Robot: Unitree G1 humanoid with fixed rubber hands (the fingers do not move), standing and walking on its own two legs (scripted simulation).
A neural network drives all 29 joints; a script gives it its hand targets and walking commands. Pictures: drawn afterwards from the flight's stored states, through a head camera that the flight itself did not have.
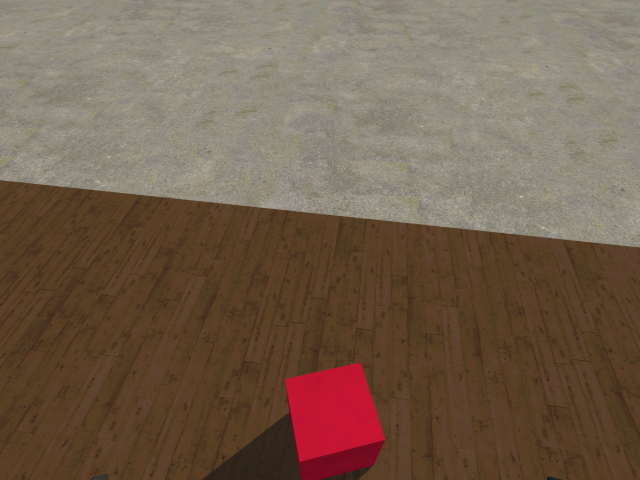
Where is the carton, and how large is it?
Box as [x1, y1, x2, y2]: [285, 363, 384, 479]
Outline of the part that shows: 360,363 285,379 289,412 301,479 320,479 373,464 384,438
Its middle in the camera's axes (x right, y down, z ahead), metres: +0.04 +0.52 +1.06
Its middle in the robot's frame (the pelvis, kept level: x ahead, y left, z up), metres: +0.40 -0.03 -0.66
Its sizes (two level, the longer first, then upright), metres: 0.210 0.200 0.250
